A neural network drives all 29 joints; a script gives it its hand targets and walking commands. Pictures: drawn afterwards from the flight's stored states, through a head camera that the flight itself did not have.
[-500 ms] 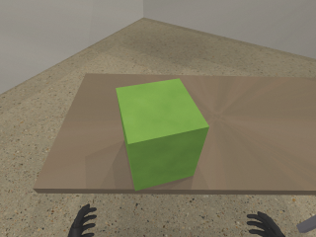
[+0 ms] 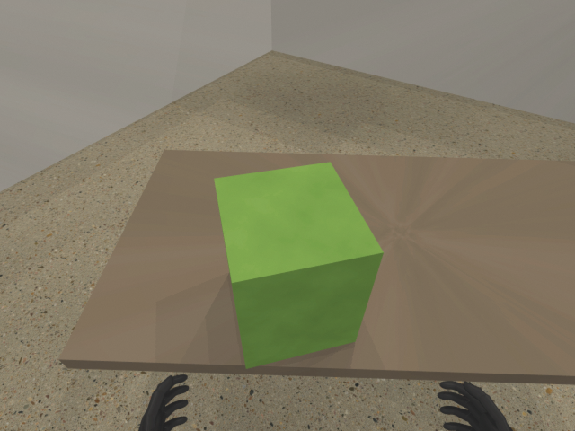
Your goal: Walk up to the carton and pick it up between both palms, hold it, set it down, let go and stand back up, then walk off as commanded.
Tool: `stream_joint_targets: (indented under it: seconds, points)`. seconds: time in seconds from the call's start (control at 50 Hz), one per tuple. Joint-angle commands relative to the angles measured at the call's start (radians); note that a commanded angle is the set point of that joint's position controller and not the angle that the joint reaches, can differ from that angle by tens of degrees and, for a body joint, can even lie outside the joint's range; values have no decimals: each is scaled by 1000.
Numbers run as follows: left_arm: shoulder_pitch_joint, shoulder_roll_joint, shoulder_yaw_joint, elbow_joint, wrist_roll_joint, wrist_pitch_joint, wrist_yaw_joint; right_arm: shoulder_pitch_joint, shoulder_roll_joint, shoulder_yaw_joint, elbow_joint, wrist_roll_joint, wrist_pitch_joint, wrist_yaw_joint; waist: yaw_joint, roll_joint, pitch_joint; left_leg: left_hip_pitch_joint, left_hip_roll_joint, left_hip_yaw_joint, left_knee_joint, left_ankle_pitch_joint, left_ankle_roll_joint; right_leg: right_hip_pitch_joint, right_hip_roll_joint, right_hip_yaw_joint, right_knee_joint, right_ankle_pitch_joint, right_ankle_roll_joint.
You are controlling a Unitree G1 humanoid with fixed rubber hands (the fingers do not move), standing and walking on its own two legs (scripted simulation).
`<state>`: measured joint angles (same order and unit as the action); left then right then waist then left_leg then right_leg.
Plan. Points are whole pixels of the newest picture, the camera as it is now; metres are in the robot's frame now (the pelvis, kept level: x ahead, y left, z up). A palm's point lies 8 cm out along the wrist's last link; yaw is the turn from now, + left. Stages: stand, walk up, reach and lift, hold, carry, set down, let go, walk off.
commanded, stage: reach and lift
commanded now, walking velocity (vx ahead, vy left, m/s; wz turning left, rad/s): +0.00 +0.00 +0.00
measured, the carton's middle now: (288, 264) +0.40 +0.03 +0.00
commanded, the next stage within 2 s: none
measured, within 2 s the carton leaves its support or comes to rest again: neither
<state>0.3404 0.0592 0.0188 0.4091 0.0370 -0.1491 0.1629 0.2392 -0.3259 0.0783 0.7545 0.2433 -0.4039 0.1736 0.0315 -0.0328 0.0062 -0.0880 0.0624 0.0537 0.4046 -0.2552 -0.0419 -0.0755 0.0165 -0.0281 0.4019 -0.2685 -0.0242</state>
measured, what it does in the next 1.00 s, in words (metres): stands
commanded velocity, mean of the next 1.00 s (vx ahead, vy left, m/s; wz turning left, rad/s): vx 0.00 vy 0.00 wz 0.00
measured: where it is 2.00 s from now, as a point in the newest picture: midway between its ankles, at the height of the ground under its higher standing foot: outside the picture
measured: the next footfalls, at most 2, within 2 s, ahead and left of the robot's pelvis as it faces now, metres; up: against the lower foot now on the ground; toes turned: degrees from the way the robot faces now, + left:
none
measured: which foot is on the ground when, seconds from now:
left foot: down 0.00-1.00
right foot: down 0.00-1.00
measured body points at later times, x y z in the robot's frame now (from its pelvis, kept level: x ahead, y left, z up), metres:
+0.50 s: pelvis -0.02 -0.01 -0.01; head -0.04 +0.00 +0.44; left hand +0.17 +0.19 -0.03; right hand +0.19 -0.24 -0.03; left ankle -0.02 +0.14 -0.74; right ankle -0.03 -0.10 -0.74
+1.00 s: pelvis -0.03 -0.01 +0.00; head -0.02 +0.01 +0.45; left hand +0.24 +0.20 +0.02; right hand +0.28 -0.22 +0.02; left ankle -0.02 +0.14 -0.74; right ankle -0.03 -0.10 -0.74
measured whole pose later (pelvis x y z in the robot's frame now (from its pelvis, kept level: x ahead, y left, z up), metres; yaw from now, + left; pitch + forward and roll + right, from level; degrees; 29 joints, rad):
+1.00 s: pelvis -0.03 -0.01 +0.00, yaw -1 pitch +0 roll +0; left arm 0.01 0.02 0.07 0.20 -0.03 0.09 0.23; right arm -0.13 -0.38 0.14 0.62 0.37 -0.23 0.12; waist 0.07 -0.04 0.01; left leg -0.17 0.06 0.05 0.36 -0.18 -0.05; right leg -0.17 0.04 0.01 0.38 -0.20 -0.03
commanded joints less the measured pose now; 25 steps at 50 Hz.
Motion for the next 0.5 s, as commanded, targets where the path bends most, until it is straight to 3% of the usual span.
stream_joint_targets:
  seconds: [0.0,0.02,0.04,0.06,0.08,0.1,0.12,0.14,0.16,0.18,0.2,0.22,0.24,0.26,0.28,0.3,0.32,0.34,0.38,0.42,0.44,0.46,0.48]
  points:
    - [-45,39,36,-170,15,-117,16,-87,-164,-26,-110,43,-107,-3,18,-10,-68,21,-88,0,1,336,-13,-29,22,61,-31,402,-4]
    - [-65,29,4,-200,-4,-134,19,-99,-150,-37,-147,52,-122,-10,-2,-13,-77,11,-90,7,-4,327,-10,-14,24,71,-43,407,0]
    - [-62,35,-5,-204,-12,-147,20,-76,-180,-47,-99,55,-126,-10,-29,-31,-70,19,-85,2,-7,301,-14,-41,34,49,-29,359,6]
    - [-86,17,8,-208,-17,-154,25,-126,-172,-40,-141,50,-143,-2,7,-32,-70,22,-85,2,-1,315,-6,-60,34,44,-29,360,8]
    - [-44,-9,1,-219,-15,-170,31,-69,-162,-19,-112,64,-160,0,17,-20,-72,26,-79,-4,10,348,-15,-49,40,49,-17,358,-1]
    - [-55,11,9,-224,-2,-169,40,-94,-178,-13,-76,76,-161,5,2,-2,-80,45,-79,-7,11,389,-20,-50,43,44,-17,390,-3]
    - [-46,-16,6,-183,2,-179,40,-102,-170,-7,-70,91,-170,6,12,-19,-54,24,-74,-9,13,399,-21,-46,52,49,-23,377,-6]
    - [-48,-9,10,-160,1,-170,31,-89,-178,12,-52,94,-167,4,5,-22,-44,26,-73,-15,13,378,-13,-41,45,58,-24,365,-4]
    - [-82,16,10,-202,-19,-186,27,-103,-157,12,-130,92,-179,-9,13,-42,-43,-19,-81,-3,-1,317,-5,-24,35,59,-27,365,-2]
    - [-154,33,7,-223,-15,-202,35,-152,-156,6,-140,95,-181,-3,5,-21,-85,-35,-87,3,7,272,1,-34,38,61,-11,299,3]
    - [-57,8,-5,-199,-25,-200,40,-113,-173,9,-138,121,-186,3,23,-50,-68,-35,-94,0,16,258,6,-35,36,68,-11,271,4]
    - [-141,0,-21,-183,-47,-197,37,-178,-188,-19,-153,104,-185,-2,-8,-67,-54,-55,-85,-6,8,218,15,-67,35,63,-17,241,1]
    - [-109,-3,-26,-191,-60,-216,36,-154,-174,-27,-141,90,-193,-2,2,-74,-62,-38,-82,-3,20,211,10,-79,35,64,-7,202,-2]
    - [-199,7,-17,-143,-38,-214,43,-241,-164,-8,-157,89,-192,-6,39,-71,-41,-96,-83,19,11,160,15,-75,26,73,-14,146,0]
    - [-149,-15,-28,-150,-60,-207,45,-196,-175,-9,-151,99,-184,-3,30,-84,-19,-89,-86,7,-1,165,22,-89,33,62,-12,162,4]
    - [-209,0,-10,-202,-60,-224,60,-232,-146,14,-176,118,-187,5,54,-32,-86,-86,-83,15,-5,169,27,-76,23,68,-16,123,-4]
    - [-208,2,-25,-168,-79,-216,59,-237,-157,18,-165,126,-186,3,38,-79,-54,-91,-83,19,-1,148,29,-79,27,81,-24,116,4]
    - [-222,3,-20,-190,-67,-216,57,-235,-179,-6,-123,111,-183,0,21,-65,-83,-79,-78,10,5,168,28,-77,29,74,-2,155,9]
    - [-232,5,-35,-204,-68,-192,66,-240,-193,2,-89,119,-160,0,24,-7,-89,-71,-77,11,10,176,15,-109,27,66,-9,136,-4]
    - [-252,-11,-40,-181,-76,-155,64,-295,-179,21,-139,136,-137,-4,21,-40,-98,-78,-76,-8,12,142,28,-97,24,71,-24,110,-1]
    - [-277,11,-23,-166,-62,-142,67,-296,-183,9,-126,142,-115,-5,19,-7,-82,-93,-80,5,0,143,27,-96,18,84,-28,122,-2]
    - [-278,13,8,-214,-54,-136,71,-311,-151,30,-160,139,-115,-8,52,-14,-111,-108,-81,-2,-5,158,32,-56,10,89,-14,163,-5]
    - [-335,19,-18,-236,-79,-119,71,-363,-210,-4,-192,130,-111,-14,15,-49,-137,-76,-81,2,-10,135,30,-89,22,71,-19,129,10]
